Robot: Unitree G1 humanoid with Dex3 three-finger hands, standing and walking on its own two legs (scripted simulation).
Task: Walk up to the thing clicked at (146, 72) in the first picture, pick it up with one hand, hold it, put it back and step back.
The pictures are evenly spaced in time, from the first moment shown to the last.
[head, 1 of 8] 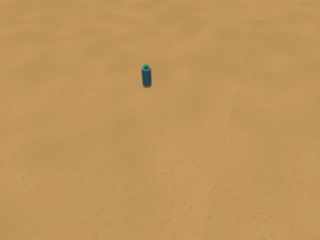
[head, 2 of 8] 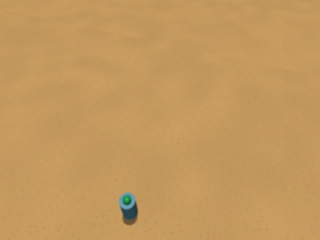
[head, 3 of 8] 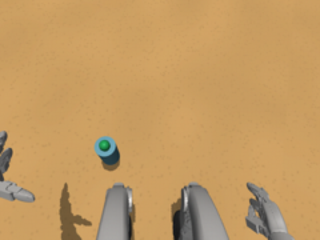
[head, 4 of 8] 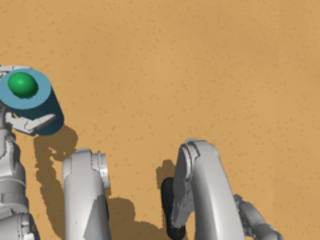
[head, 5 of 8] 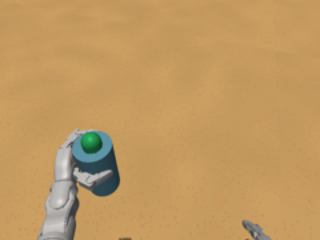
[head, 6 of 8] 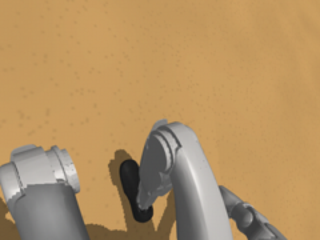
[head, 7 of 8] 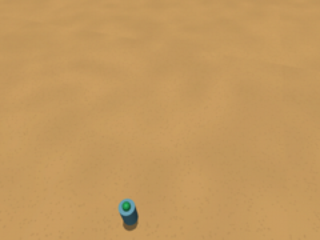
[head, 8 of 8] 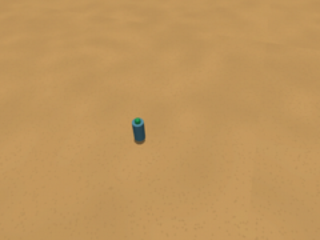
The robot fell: no
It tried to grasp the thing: yes
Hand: left
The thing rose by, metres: 0.65
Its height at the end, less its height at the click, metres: +0.00
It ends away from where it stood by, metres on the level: 0.01
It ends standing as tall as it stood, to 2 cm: yes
